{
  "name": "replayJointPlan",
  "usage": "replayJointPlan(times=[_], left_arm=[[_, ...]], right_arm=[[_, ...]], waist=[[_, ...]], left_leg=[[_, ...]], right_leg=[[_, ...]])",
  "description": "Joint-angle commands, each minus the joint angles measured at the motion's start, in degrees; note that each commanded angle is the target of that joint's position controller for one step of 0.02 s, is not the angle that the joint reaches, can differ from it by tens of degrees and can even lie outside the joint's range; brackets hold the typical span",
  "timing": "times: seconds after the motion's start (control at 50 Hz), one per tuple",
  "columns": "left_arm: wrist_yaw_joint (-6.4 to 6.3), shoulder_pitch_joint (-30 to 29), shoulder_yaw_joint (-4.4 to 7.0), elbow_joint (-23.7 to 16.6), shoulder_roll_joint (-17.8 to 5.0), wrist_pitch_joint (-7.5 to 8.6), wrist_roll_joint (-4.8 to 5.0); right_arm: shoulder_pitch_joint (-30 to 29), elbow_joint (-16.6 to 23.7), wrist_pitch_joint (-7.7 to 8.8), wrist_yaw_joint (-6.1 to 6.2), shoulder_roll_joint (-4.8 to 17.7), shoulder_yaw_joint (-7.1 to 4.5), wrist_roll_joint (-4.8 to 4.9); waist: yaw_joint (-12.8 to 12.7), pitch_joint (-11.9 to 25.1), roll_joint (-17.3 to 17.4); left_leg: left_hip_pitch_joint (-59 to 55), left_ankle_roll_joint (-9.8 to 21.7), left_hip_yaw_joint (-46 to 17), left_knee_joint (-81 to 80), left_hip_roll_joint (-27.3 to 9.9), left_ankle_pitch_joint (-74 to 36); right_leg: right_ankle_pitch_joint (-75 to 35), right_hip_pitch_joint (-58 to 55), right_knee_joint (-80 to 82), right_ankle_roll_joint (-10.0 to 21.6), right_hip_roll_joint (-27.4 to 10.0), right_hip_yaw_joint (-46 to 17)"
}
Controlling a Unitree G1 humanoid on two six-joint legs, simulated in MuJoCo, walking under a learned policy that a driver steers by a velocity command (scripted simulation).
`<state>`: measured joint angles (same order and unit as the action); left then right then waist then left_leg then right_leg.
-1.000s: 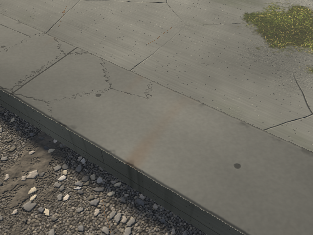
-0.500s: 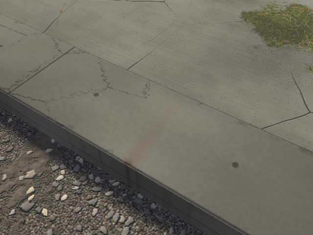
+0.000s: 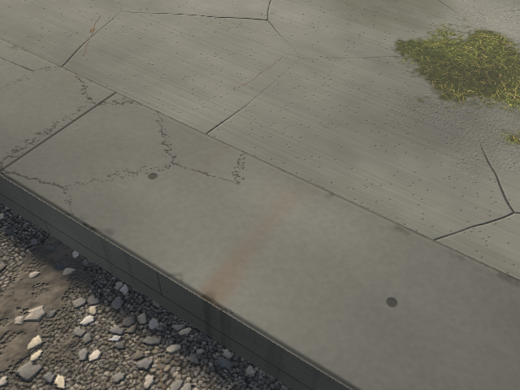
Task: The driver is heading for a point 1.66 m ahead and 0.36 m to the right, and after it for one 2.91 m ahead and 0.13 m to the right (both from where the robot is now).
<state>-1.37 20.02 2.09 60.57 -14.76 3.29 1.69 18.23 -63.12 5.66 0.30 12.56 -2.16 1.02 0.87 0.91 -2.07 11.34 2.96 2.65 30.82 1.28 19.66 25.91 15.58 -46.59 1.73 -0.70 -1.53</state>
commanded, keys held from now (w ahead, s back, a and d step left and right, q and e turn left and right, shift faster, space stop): w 1.00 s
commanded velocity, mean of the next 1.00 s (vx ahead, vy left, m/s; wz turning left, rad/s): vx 0.47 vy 0.00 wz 0.00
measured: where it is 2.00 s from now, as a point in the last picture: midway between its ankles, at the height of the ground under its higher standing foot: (245, 214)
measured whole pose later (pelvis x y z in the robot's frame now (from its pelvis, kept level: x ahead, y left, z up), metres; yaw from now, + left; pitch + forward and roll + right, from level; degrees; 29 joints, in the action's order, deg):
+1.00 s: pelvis +0.50 +0.03 +0.00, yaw +0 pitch +2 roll +1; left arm -1.7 20.4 2.2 56.1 -11.4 3.0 0.6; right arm 12.9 -51.6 3.7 -0.1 9.5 -1.6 -2.4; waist -0.3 -0.4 -2.4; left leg 17.7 2.7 6.6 28.9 0.2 13.5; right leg 23.3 26.4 -92.8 4.4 0.7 -2.5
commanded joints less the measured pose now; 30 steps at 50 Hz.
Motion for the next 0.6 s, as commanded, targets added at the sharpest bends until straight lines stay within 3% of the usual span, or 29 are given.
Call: replayJointPlan(times=[0.02, 0.06, 0.1, 0.14, 0.18, 0.22, 0.26, 0.3, 0.32, 0.34, 0.36, 0.38, 0.4, 0.42, 0.44, 0.46, 0.48, 0.52, 0.56, 0.58, 0.6], left_arm=[[1.1, -8.1, 0.55, -7.0, -4.3, 3.76, 0.99], [1.56, -9.4, 1.29, -6.9, -5.2, 4.34, -0.1], [2.23, -10.9, 1.34, -7.4, -3.7, 4.03, -0.43], [2.62, -14.2, 0.7, -8.9, -1.9, 3.48, -0.59], [2.61, -21.3, -0.34, -11.9, -0.2, 3.32, -0.65], [2.61, -25.8, -0.77, -13.6, -0.3, 3.23, -0.5], [2.7, -21.7, -0.88, -12.5, -0.7, 2.46, -0.27], [2.73, -19.0, 0.24, -12.5, -3.7, 2.37, -0.4], [2.65, -11.7, 1.28, -10.4, -5.4, 2.49, -0.84], [2.63, -2.1, 2.56, -7.4, -7.1, 2.6, -0.95], [2.33, 7.0, 3.68, -4.3, -9.0, 2.33, -1.0], [1.93, 8.5, 3.88, -3.6, -13.9, 1.8, -1.51], [2.16, 8.2, 3.49, -4.4, -13.0, 2.17, -2.8], [2.37, 2.3, 2.8, -4.8, -9.1, 2.55, -1.77], [2.64, -3.5, 1.54, -6.1, -4.7, 2.77, -1.25], [3.22, -6.2, 0.83, -6.7, -2.9, 2.89, -1.94], [3.36, -7.9, 0.6, -6.8, -2.7, 3.04, -2.51], [3.44, -6.0, 0.26, -5.2, -1.9, 2.66, -2.91], [2.78, -3.4, 0.27, -3.9, -2.9, 2.49, -2.65], [2.27, -1.9, 0.3, -3.7, -3.4, 2.46, -2.81], [1.95, 0.4, 0.39, -3.3, -3.9, 2.03, -3.32]], right_arm=[[10.7, -0.4, 1.81, -0.48, 7.4, -1.07, -0.56], [7.1, 1.3, 1.5, -0.96, 6.3, -0.46, -0.39], [8.9, 1.1, 0.44, -0.61, 4.4, 0.21, -0.75], [9.1, 1.7, -0.22, 0.22, 5.7, 0.18, -0.87], [8.0, 2.9, -0.5, 1.01, 7.5, -0.01, -1.0], [9.7, 3.1, -0.44, 1.38, 9.4, -0.55, -0.9], [11.3, 2.5, -1.0, 1.42, 9.6, -0.92, -0.65], [9.6, 3.2, -1.27, 1.42, 9.2, -1.04, -0.2], [7.9, 3.6, -1.88, 1.45, 8.8, -0.92, -0.5], [5.4, 4.6, -2.26, 1.31, 9.1, -0.94, -0.4], [3.3, 5.8, -1.91, 0.82, 9.3, -0.75, -0.56], [5.5, 7.7, -0.58, 0.13, 2.5, 0.94, -2.94], [12.7, 5.8, 1.22, -0.17, -0.5, 1.53, 0.33], [8.3, 7.1, 2.25, -0.53, 4.6, 0.4, 1.86], [2.4, 9.3, 2.35, -0.53, 6.6, -0.23, 2.45], [0.5, 9.1, 1.55, 0.15, 7.0, -0.77, 1.94], [2.0, 8.9, 0.54, 0.72, 6.7, -1.2, 1.1], [4.5, 8.2, -1.02, 0.83, 4.4, -1.2, 0.45], [1.7, 9.6, -1.62, 0.8, 3.5, -1.2, -0.2], [-0.8, 10.6, -1.64, 0.76, 3.6, -1.28, -0.62], [-1.8, 10.8, -1.82, 0.46, 2.4, -1.05, -0.72]], waist=[[2.8, -7.1, 8.2], [1.3, -7.1, 5.2], [1.2, -5.9, 6.9], [1.3, -6.4, 6.2], [2.3, -8.3, 5.6], [3.5, -8.4, 7.1], [1.5, -6.4, 10.1], [-1.8, -4.1, 9.3], [-5.7, -0.2, 10.0], [-10.6, 4.3, 10.2], [-14.3, 8.3, 8.6], [-9.2, 10.7, -10.9], [-7.0, 16.5, -13.0], [-5.7, 7.1, -5.0], [-4.1, 0.3, -1.7], [-2.8, -2.3, 2.0], [-0.5, -3.1, 1.8], [1.2, -4.7, -0.9], [1.5, -5.7, -1.6], [0.9, -5.7, -1.2], [0.2, -5.3, -1.3]], left_leg=[[-20.2, 11.6, -32.3, -20.1, -20.9, -1.3], [-19.7, 8.3, -22.2, -20.9, -17.6, -13.9], [-17.7, 6.9, -14.6, -21.5, -14.2, -24.5], [-14.2, 7.3, -10.5, -22.9, -12.5, -27.9], [-8.1, 7.2, -7.4, -24.6, -10.7, -27.0], [-5.8, 7.3, -6.3, -25.6, -10.5, -29.1], [-10.0, 7.7, -5.9, -22.3, -13.5, -35.6], [-13.3, 6.3, -4.9, -16.0, -14.5, -52.4], [-14.3, 5.6, -4.6, -8.1, -14.7, -62.2], [-11.1, 4.3, -3.1, 2.3, -12.6, -63.6], [-0.2, 2.1, -2.3, 15.7, -8.7, -52.7], [15.7, -0.2, -1.4, 39.3, -0.1, 3.2], [25.9, -0.5, -12.0, 52.9, 4.4, 13.8], [30.4, 0.3, -11.6, 54.3, -0.2, 9.6], [31.3, 1.1, -9.1, 52.6, -4.0, 4.1], [29.6, 0.7, -7.5, 52.8, -5.8, 0.6], [26.5, 0.4, -7.9, 50.6, -7.6, -2.6], [24.4, -0.5, -7.0, 49.9, -8.2, -4.5], [28.4, -1.8, -5.8, 47.1, -9.1, -7.1], [31.0, -2.6, -5.4, 44.0, -9.6, -9.9], [34.7, -3.8, -4.2, 43.9, -9.3, -11.3]], right_leg=[[-2.0, 35.2, -22.7, 2.7, -2.2, -3.4], [-9.8, 35.5, -19.6, 3.1, -5.3, -1.7], [-13.0, 31.9, -16.6, 1.9, -5.8, 1.0], [-16.4, 29.7, -10.3, 0.2, -5.2, 3.1], [-20.8, 24.4, 1.2, -1.0, -3.5, 5.1], [-23.6, 18.3, 8.9, -1.2, -1.0, 7.2], [-21.6, 15.3, 7.5, -0.1, -0.7, 6.5], [-20.3, 10.8, 9.5, 2.5, 0.8, 6.0], [-19.9, 4.1, 9.6, 4.3, 2.2, 5.9], [-22.6, -7.0, 13.8, 6.1, 2.8, 5.8], [-24.0, -22.2, 16.1, 7.1, 0.3, 3.0], [-29.0, -32.3, 17.3, 10.6, -14.6, -17.7], [-19.4, -35.4, 28.5, 20.4, -23.6, -41.8], [-6.7, -26.5, 32.9, 18.8, -21.9, -38.2], [-2.4, -17.8, 34.7, 16.3, -19.1, -30.0], [-3.9, -11.1, 37.1, 14.9, -17.6, -25.8], [-6.0, -5.4, 38.4, 13.7, -15.6, -21.3], [-10.9, -0.2, 39.7, 12.9, -12.6, -14.3], [-17.7, 0.8, 39.9, 12.8, -11.4, -9.3], [-20.6, -0.4, 39.8, 12.8, -11.1, -7.9], [-24.6, -3.0, 38.4, 13.3, -11.5, -7.8]])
